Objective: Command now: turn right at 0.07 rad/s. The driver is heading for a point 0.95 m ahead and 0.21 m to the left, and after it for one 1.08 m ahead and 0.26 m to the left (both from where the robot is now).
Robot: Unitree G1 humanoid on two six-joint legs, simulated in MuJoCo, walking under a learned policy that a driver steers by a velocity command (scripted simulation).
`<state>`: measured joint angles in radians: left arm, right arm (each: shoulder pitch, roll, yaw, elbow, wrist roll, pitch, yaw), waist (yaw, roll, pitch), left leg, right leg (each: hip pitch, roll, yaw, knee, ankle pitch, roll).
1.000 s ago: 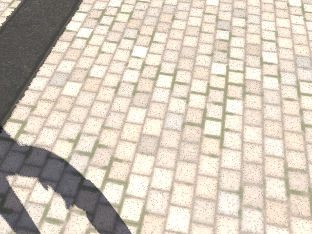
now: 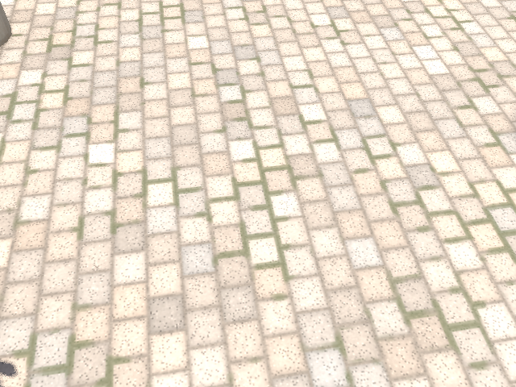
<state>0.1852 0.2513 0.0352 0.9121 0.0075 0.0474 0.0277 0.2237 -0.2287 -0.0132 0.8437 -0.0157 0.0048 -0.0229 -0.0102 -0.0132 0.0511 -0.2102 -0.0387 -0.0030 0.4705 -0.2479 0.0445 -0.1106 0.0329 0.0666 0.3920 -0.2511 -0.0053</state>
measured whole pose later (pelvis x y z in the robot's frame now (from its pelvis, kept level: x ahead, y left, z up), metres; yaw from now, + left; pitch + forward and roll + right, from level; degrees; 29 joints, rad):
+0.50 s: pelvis -0.02 -0.02 +0.01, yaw +0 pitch -2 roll +0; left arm 0.23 0.20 -0.01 1.12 0.01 0.00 0.04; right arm 0.25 -0.21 0.00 1.08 -0.01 0.01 -0.03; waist -0.01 0.01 0.04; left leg -0.16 -0.02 -0.02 0.37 -0.18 0.01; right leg -0.09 0.05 0.06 0.36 -0.23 -0.03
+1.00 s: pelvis -0.01 -0.02 +0.00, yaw +0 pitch -1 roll +0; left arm 0.29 0.16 -0.02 1.16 0.01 -0.01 0.05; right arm 0.27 -0.17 0.01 1.15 -0.01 0.01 -0.04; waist -0.01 0.00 0.03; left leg -0.18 -0.02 -0.02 0.40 -0.20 0.01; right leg -0.11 0.05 0.05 0.38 -0.25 -0.03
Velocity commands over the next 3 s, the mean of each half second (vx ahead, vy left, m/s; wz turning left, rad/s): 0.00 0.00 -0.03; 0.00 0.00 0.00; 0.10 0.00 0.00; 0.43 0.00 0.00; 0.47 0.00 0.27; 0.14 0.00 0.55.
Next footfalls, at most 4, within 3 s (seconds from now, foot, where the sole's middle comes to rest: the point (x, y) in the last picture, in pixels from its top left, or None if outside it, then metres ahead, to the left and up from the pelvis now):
1.98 right None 0.43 -0.04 -0.78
2.52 left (216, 304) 0.72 0.13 -0.78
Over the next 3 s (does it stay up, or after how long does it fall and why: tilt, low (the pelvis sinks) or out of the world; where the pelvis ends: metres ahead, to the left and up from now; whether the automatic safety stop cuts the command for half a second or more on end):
stays up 0.68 0.06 0.00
